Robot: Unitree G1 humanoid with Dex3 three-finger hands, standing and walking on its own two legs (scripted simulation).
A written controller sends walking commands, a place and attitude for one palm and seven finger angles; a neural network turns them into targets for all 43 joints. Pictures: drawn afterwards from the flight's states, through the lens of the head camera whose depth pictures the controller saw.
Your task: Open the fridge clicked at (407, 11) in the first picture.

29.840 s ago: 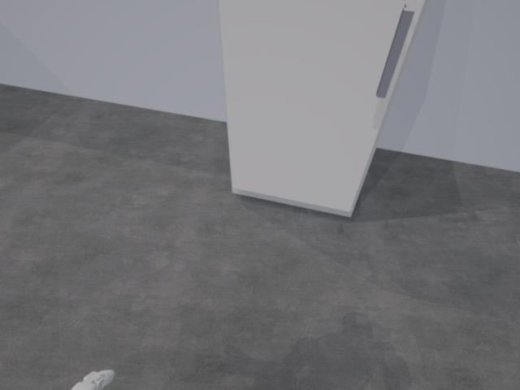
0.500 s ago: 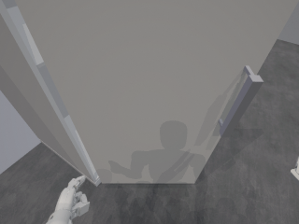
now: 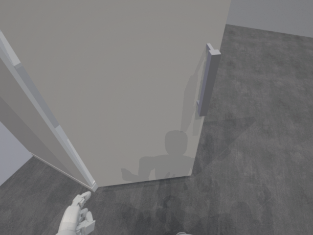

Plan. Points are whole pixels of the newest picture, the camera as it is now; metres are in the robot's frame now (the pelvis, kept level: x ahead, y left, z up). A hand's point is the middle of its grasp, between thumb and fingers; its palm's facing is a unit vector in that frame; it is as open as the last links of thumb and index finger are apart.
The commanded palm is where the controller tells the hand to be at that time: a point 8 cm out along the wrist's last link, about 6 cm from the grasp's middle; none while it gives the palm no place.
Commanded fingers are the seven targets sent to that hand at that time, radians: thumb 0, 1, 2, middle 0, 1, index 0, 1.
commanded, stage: step back with the hand held close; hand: right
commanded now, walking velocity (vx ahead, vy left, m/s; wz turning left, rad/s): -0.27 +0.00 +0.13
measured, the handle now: (205, 82) +0.56 -0.16 +0.09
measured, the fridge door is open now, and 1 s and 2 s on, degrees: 56 56 56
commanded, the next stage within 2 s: stop stepping back and stand still in 0.30 s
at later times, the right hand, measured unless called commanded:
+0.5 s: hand out of the picture +0.09 -0.35 +0.17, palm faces +0.45 +0.86 -0.25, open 7.4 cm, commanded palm +0.03 -0.37 +0.19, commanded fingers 0.00 -0.90 -0.90 0.20 0.30 0.20 0.30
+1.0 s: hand out of the picture -0.03 -0.44 +0.18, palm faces +0.42 +0.87 -0.26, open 7.5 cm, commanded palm -0.11 -0.47 +0.19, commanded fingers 0.00 -0.90 -0.90 0.20 0.30 0.20 0.30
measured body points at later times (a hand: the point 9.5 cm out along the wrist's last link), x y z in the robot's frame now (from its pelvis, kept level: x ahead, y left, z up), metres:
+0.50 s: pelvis -0.13 -0.08 -0.01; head -0.15 -0.13 +0.44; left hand +0.05 +0.16 -0.05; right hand +0.06 -0.39 +0.18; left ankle -0.15 +0.10 -0.72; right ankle -0.04 -0.12 -0.73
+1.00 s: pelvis -0.28 -0.19 -0.02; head -0.32 -0.24 +0.42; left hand -0.18 +0.06 -0.09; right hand -0.06 -0.49 +0.19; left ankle -0.28 -0.06 -0.67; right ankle -0.18 -0.32 -0.73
